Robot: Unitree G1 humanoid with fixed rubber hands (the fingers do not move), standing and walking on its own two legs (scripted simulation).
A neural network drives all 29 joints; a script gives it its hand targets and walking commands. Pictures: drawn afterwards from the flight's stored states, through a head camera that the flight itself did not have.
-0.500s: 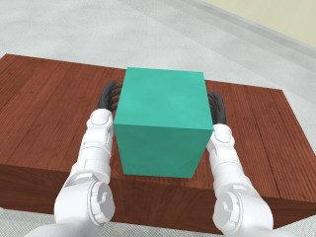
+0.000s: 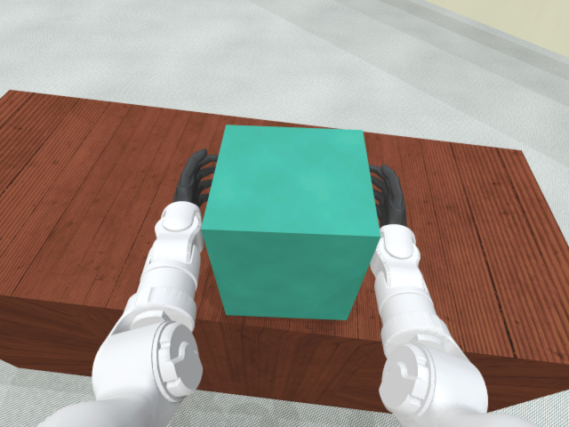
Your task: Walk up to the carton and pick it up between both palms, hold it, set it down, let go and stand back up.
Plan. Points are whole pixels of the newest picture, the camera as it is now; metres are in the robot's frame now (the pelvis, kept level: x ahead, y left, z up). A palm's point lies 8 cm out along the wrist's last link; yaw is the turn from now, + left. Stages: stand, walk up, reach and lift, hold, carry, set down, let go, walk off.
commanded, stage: set down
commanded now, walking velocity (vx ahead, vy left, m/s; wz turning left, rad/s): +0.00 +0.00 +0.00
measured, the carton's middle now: (289, 228) +0.40 -0.02 +0.02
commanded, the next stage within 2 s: none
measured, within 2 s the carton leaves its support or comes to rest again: rests again in 0.10 s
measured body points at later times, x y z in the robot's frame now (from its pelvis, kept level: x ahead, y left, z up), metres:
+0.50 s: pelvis -0.01 +0.00 +0.00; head +0.03 +0.02 +0.45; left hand +0.42 +0.13 +0.06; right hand +0.38 -0.17 +0.06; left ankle -0.02 +0.10 -0.75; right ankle -0.03 -0.10 -0.75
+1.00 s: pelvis +0.00 +0.00 +0.00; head +0.05 +0.02 +0.44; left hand +0.43 +0.12 +0.05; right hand +0.38 -0.18 +0.05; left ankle -0.02 +0.10 -0.75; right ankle -0.03 -0.10 -0.75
